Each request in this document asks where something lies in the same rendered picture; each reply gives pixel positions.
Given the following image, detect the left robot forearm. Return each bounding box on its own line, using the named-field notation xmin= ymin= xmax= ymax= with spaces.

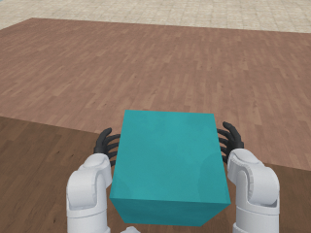
xmin=66 ymin=153 xmax=113 ymax=233

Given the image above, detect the right robot hand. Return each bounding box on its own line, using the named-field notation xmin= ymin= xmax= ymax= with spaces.
xmin=217 ymin=121 xmax=244 ymax=164

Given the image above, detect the carton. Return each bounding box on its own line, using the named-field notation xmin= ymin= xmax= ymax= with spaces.
xmin=109 ymin=110 xmax=231 ymax=227

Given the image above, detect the robot left shin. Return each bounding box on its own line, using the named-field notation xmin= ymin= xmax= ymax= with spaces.
xmin=125 ymin=226 xmax=138 ymax=231

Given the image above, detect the right robot forearm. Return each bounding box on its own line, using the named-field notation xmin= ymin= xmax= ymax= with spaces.
xmin=226 ymin=149 xmax=280 ymax=233

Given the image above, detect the left robot hand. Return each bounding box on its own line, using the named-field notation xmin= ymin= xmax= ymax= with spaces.
xmin=93 ymin=127 xmax=121 ymax=167

